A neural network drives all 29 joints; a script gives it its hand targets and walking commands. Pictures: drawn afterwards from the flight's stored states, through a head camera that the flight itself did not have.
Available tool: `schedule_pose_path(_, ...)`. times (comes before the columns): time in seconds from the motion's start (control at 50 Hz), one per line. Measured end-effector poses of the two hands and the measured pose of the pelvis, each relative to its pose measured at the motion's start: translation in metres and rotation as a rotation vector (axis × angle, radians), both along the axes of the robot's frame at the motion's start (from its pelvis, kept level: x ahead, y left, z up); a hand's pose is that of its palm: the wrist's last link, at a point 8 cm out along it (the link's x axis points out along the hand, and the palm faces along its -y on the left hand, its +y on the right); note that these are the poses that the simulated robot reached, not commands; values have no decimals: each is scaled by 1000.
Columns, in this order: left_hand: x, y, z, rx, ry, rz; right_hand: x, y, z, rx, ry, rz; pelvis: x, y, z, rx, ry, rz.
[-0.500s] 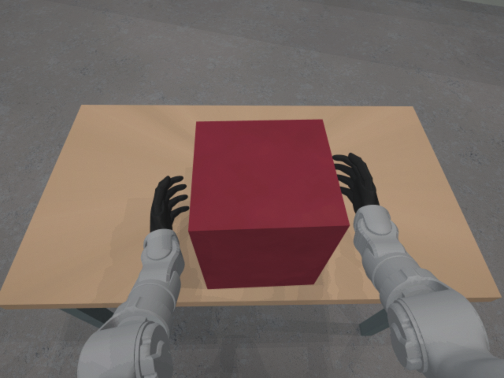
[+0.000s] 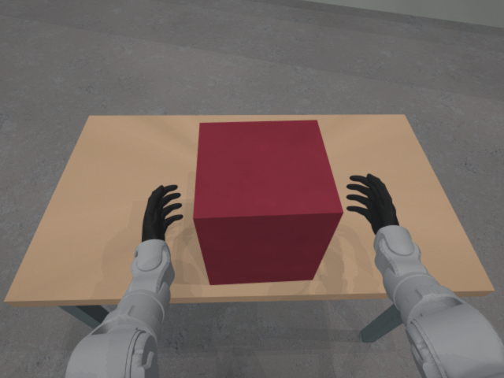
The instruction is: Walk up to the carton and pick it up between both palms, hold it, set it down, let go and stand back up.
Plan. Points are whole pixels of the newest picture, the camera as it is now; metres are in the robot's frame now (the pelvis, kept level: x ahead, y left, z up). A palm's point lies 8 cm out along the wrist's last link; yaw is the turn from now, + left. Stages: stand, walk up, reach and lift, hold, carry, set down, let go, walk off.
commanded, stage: set down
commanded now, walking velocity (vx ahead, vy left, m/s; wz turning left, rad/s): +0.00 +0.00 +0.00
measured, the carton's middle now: (260, 207) +0.43 +0.01 -0.01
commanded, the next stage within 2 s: none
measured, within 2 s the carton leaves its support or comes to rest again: neither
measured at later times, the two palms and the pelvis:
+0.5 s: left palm (131, 275) +0.28 +0.21 +0.01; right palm (399, 273) +0.30 -0.21 +0.00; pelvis -0.01 +0.00 +0.00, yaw +0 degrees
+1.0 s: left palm (123, 321) +0.22 +0.21 +0.00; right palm (415, 334) +0.21 -0.22 -0.01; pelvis -0.02 -0.01 +0.00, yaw +0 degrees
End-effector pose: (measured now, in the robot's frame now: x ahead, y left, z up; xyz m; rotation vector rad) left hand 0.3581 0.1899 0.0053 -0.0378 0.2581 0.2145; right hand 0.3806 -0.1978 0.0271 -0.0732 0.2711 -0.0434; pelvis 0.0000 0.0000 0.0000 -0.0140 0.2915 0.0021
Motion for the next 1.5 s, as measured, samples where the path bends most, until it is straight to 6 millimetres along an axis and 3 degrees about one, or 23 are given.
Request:
schedule_pose_path(0.2,-44,15,-4,34,-26,30,-46,-14,-14,6,3,10,-8,0,2,0,-71,1)
schedule_pose_path(0.44,-63,17,1,29,-37,37,-71,-13,-16,26,5,34,-15,-1,3,2,-151,2)
schedule_pose_path(0.64,-110,28,-7,54,-14,75,-122,-18,-32,43,12,44,-14,-3,4,5,-219,3)
schedule_pose_path(0.78,-128,26,-2,65,-41,59,-148,-16,-34,41,4,60,-17,-3,4,5,-252,3)
schedule_pose_path(0.92,-132,18,-1,55,-40,30,-161,-18,-33,48,6,67,-19,-4,4,6,-273,3)
schedule_pose_path(1.14,-160,20,-9,52,10,57,-194,-17,-36,69,21,63,-13,-8,5,12,-310,3)
schedule_pose_path(1.5,-160,16,-20,41,107,38,-195,-15,-46,42,100,30,-10,-9,5,15,-328,-3)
